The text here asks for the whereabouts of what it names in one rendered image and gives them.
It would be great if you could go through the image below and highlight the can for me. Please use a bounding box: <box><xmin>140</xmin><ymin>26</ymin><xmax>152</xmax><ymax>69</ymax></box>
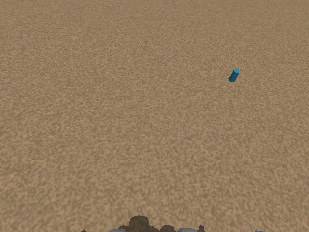
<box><xmin>229</xmin><ymin>69</ymin><xmax>239</xmax><ymax>82</ymax></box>

